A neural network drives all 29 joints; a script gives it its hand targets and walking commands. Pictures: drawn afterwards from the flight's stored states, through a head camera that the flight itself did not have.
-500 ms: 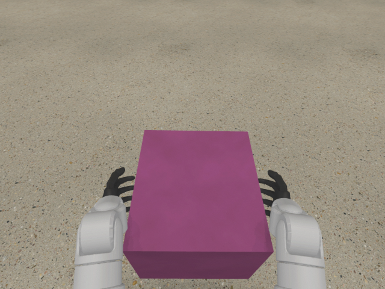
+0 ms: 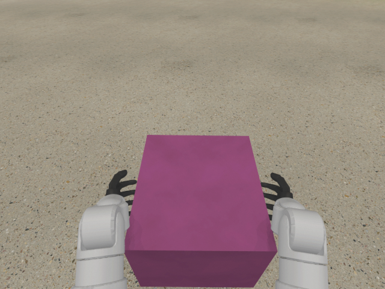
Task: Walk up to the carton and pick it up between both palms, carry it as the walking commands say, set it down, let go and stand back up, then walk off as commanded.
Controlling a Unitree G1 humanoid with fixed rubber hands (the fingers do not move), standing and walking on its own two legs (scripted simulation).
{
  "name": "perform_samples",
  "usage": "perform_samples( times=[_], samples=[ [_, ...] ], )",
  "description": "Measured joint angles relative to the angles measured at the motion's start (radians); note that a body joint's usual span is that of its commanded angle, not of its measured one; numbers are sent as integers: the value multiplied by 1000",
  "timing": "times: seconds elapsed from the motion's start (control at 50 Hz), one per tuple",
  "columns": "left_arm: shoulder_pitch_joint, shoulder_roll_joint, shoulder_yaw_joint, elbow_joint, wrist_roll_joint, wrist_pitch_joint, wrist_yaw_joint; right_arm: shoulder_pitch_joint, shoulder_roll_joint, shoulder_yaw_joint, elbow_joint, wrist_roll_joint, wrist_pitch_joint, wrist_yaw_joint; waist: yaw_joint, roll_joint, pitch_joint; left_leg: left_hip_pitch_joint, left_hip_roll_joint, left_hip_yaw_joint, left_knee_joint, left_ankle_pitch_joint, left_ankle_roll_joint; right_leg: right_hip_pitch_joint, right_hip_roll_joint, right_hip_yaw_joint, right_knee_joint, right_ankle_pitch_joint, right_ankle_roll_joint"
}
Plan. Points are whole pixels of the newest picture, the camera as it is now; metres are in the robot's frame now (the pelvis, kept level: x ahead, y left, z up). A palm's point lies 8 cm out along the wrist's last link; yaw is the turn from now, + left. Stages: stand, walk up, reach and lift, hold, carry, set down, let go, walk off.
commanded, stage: carry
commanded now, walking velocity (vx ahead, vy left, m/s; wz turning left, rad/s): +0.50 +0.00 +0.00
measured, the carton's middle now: (197, 207) +0.33 +0.00 +0.00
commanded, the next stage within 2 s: none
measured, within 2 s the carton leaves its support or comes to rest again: neither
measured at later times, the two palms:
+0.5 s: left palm (129, 139) +0.49 +0.18 +0.07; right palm (250, 142) +0.49 -0.15 +0.06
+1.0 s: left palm (149, 95) +0.72 +0.16 +0.07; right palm (244, 94) +0.72 -0.17 +0.07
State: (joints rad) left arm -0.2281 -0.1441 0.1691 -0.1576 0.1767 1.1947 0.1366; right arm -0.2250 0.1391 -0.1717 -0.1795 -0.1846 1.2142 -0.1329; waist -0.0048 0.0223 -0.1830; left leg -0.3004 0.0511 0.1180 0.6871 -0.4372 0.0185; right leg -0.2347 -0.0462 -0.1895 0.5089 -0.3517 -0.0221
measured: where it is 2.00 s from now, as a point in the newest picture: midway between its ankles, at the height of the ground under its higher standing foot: (191, 146)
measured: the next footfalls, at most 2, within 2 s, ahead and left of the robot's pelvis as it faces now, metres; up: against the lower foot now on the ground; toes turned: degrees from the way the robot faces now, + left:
left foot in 0.14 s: +0.11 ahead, +0.11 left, +0.00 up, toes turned +8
right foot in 0.40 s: +0.24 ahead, -0.09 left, +0.00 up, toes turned -10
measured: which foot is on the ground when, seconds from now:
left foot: up 0.00-0.12, down 0.14-0.42, up 0.44-0.54, down 0.56-0.86, up 0.88-1.00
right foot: down 0.00-0.16, up 0.18-0.38, down 0.40-0.60, up 0.62-0.82, down 0.84-1.00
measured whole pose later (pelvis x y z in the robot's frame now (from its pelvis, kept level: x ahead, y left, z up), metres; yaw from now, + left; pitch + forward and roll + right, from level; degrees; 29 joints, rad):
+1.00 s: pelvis +0.45 -0.01 +0.00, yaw +0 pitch +5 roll -1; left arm -0.23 -0.15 0.15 -0.22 0.15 1.20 0.17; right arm -0.22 0.14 -0.19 -0.25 -0.14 1.22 -0.17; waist 0.01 0.02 -0.07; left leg -0.51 0.09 0.04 1.15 -0.32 -0.01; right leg -0.22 -0.02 -0.22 0.43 -0.30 -0.04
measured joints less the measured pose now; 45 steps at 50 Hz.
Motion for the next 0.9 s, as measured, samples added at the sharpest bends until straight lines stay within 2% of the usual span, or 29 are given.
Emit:
perform_samples(
  times=[0.04, 0.08, 0.12, 0.14, 0.18, 0.22, 0.24, 0.28, 0.3, 0.36, 0.4, 0.44, 0.48, 0.5, 0.52, 0.56, 0.58, 0.62, 0.66, 0.7, 0.74, 0.8, 0.84, 0.86, 0.9],
  samples=[
    [5, 0, -8, 5, -2, 0, 17, 2, 0, -6, 13, 5, -6, -5, 4, -20, 11, -40, -18, 5, 15, -15, 1, 42, -9, 1, -51, 5, 7],
    [19, 3, -18, -35, -22, 12, 37, 8, 4, -2, -16, 22, 1, -21, 10, -36, 37, -61, -32, 18, -47, 45, -2, 85, -20, 7, -95, 7, 20],
    [8, 2, -3, -11, 10, -19, -2, -14, 7, -8, 24, -6, -36, 15, 17, -46, 62, -48, -43, 41, -161, 169, 3, 119, -33, 19, -93, -15, 40],
    [-1, 1, 8, 3, 23, -37, -11, -30, 11, -12, 51, -18, -58, 25, 21, -46, 74, -32, -46, 49, -195, 221, 19, 118, -39, 28, -52, -44, 49],
    [-3, 10, 16, -15, 3, -53, 13, -41, 14, 0, 63, -14, -93, 19, 17, -58, 98, -23, -56, 67, -156, 176, 47, 42, -62, 55, 153, -87, 58],
    [5, 12, 16, -69, -31, -45, 34, -25, 10, 22, 5, 24, -87, -21, 10, -38, 129, -4, -47, 62, -156, 132, 54, -65, -27, 93, 371, -140, 48],
    [9, 6, 19, -91, -40, -41, 34, -14, 8, 29, -26, 36, -80, -27, 9, -29, 142, 16, -41, 58, -181, 130, 43, -105, -11, 99, 411, -145, 41],
    [-4, -4, 33, -28, 2, -87, -14, -18, 9, 12, 24, 3, -120, 15, 9, -10, 154, 66, -32, 51, -248, 145, 31, -151, 10, 94, 347, -111, 35],
    [-11, -4, 36, -1, 13, -108, -23, -24, 10, 3, 45, -5, -138, 20, 8, -2, 162, 88, -28, 49, -273, 149, 33, -164, 18, 87, 283, -76, 34],
    [-3, -1, 16, -56, -17, -118, 9, -12, 8, 14, -19, 25, -143, -10, 9, 7, 206, 140, -21, 44, -291, 124, 25, -167, 33, 52, 63, 98, 22],
    [1, 0, 2, -104, -26, -114, 8, 2, 5, 17, -73, 30, -143, -1, 10, -3, 218, 151, -27, 38, -233, 73, 13, -131, 29, 29, -59, 273, -4],
    [12, 1, -25, -149, -41, -102, 25, 13, 2, 12, -134, 47, -121, -9, 13, 19, 214, 99, -7, 14, -77, 26, -8, -112, 38, 13, -38, 197, -26],
    [5, 0, -28, -119, -11, -111, -4, 8, 3, 1, -114, 28, -124, 13, 16, 22, 196, 36, -15, -22, 48, -40, -22, -98, 37, 12, -26, 128, -31],
    [0, -1, -21, -86, 4, -118, -16, 2, 4, -4, -82, 17, -129, 21, 16, 17, 185, 22, -21, -28, 44, -52, -26, -87, 33, 15, -31, 115, -27],
    [-2, -2, -15, -57, 17, -123, -25, -2, 4, -7, -52, 7, -133, 26, 15, 10, 177, 18, -23, -27, 0, -36, -29, -73, 26, 18, -37, 108, -15],
    [0, -1, -5, -19, 32, -131, -37, -8, 6, -7, -5, -9, -142, 32, 10, 4, 166, 36, -12, -19, -147, 112, -33, -47, 21, 20, -36, 90, -2],
    [10, 1, -6, -32, 19, -122, -21, -2, 6, 2, -12, 1, -134, 18, 12, 0, 164, 56, -11, -11, -176, 132, -22, -40, 18, 25, -18, 71, 3],
    [42, 7, -20, -120, -36, -71, 35, 24, 1, 35, -72, 41, -101, -17, 14, -24, 154, 90, -30, 9, -182, 88, 1, -48, -4, 41, 53, 18, 11],
    [64, 11, -19, -173, -53, -33, 39, 39, -2, 51, -104, 52, -75, -15, 15, -20, 127, 123, -30, 20, -199, 50, 11, -84, -2, 48, 171, -80, 13],
    [66, 11, -9, -176, -53, -9, 28, 44, -2, 59, -116, 49, -47, -18, 8, 2, 95, 164, -19, 21, -255, 49, 4, -135, 12, 53, 254, -149, 8],
    [55, 9, -4, -157, -47, 3, 20, 39, -2, 57, -116, 44, -23, -27, -1, 24, 73, 215, -7, 19, -329, 61, -4, -181, 17, 45, 245, -127, 9],
    [24, 5, -3, -136, -36, 9, 19, 16, 2, 36, -116, 46, -5, -40, -14, 50, 71, 283, 21, 13, -392, 52, -24, -216, 26, 13, 117, -24, 7],
    [-8, -2, -4, -125, -26, 8, 16, 3, 4, 15, -128, 47, -2, -42, -20, 50, 86, 290, 43, 3, -312, -6, -40, -180, 37, -17, -10, 64, -17],
    [-24, -5, -9, -112, -19, 1, 13, 2, 4, 2, -134, 47, -6, -40, -18, 43, 93, 252, 57, -2, -187, -41, -43, -161, 34, -31, -14, 140, -30],
    [-36, -8, -26, -81, -7, -13, 14, 4, -4, -18, -123, 46, -15, -27, -5, 29, 99, 95, 47, -64, 186, -22, -27, -141, 31, -45, 25, 126, -37]
  ],
)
